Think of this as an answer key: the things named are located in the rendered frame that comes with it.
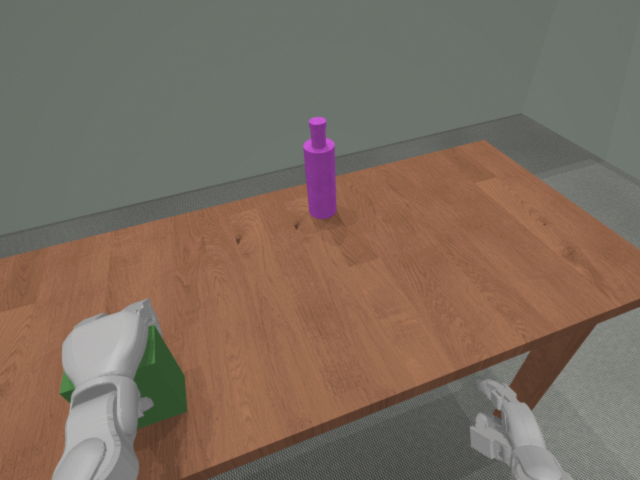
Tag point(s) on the robot left hand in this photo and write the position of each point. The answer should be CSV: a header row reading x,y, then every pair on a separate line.
x,y
110,345

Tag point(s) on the robot right hand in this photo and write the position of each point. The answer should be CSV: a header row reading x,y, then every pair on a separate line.
x,y
496,438

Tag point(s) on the table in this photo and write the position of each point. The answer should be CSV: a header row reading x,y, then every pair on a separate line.
x,y
287,326

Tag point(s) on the left robot forearm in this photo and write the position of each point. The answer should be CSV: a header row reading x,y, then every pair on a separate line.
x,y
100,431

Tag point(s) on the right robot forearm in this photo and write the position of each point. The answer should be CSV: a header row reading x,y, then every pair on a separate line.
x,y
531,462

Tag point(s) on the sponge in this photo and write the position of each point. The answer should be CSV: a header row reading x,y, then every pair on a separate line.
x,y
158,377

